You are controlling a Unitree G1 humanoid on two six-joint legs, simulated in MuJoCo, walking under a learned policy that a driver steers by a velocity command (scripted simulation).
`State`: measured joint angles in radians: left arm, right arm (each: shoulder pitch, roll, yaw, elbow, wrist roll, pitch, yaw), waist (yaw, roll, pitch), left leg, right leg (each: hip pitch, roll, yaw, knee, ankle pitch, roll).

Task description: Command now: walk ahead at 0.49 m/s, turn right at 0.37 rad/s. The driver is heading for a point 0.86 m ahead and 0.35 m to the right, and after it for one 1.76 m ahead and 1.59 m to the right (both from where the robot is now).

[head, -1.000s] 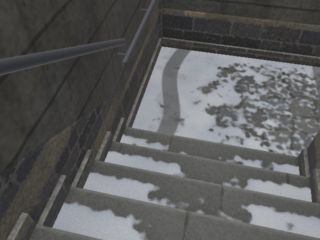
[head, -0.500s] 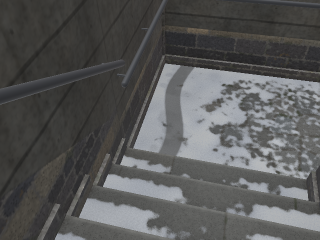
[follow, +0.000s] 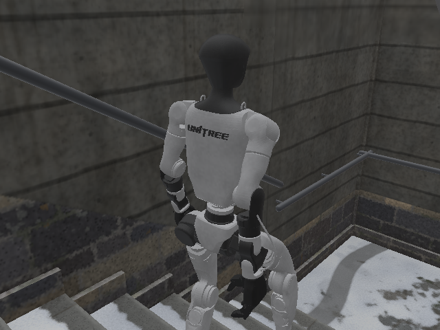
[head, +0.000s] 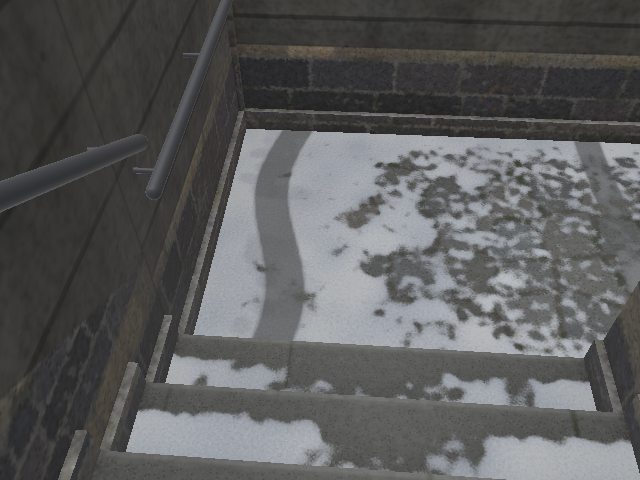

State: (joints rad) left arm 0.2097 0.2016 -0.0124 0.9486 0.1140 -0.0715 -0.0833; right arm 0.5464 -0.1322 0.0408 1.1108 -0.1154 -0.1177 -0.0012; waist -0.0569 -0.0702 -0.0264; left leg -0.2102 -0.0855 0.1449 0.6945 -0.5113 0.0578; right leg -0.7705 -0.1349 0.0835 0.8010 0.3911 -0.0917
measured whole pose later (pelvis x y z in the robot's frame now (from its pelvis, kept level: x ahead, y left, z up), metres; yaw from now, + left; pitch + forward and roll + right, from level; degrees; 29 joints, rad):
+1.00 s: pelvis +0.57 -0.09 -0.37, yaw -34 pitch +2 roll +3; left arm 0.20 0.24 0.00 0.83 0.08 -0.06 -0.11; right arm 0.60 -0.17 0.05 1.15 -0.12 -0.15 -0.01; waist -0.07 -0.04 -0.05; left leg -0.13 -0.03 0.26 0.69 -0.59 0.05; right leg -0.92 -0.08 0.13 1.09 0.19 -0.06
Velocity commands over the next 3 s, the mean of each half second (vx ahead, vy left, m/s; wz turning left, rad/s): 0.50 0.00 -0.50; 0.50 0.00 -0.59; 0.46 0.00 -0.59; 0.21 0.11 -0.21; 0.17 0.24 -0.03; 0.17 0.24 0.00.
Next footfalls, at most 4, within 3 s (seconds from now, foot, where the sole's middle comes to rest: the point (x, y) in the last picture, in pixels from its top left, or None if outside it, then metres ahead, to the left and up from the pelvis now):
0.20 right None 0.25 -0.14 -0.92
0.62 left None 0.53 0.02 -1.10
1.28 right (465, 458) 0.76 -0.42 -1.28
1.66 left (438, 404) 1.02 -0.42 -1.46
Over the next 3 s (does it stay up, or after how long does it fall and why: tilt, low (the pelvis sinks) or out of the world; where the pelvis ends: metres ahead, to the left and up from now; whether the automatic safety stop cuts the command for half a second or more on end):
stays up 1.18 -0.55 -0.71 its command is cut before an obstacle after 1.5 s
